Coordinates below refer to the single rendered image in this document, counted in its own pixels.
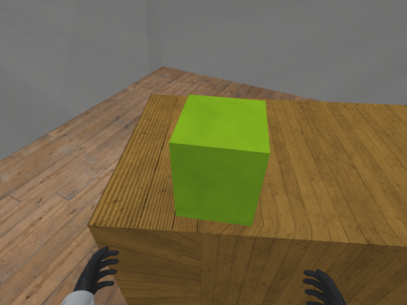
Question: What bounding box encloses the left robot forearm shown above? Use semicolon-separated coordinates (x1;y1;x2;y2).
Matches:
61;290;95;305

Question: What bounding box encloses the carton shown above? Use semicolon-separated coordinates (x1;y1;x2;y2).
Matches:
169;95;270;226

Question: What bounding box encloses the pedestal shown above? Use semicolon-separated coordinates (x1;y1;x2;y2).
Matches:
87;94;407;305

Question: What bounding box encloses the right robot hand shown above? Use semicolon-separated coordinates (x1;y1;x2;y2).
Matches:
303;269;347;305

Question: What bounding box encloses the left robot hand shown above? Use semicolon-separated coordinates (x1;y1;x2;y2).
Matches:
73;246;119;295

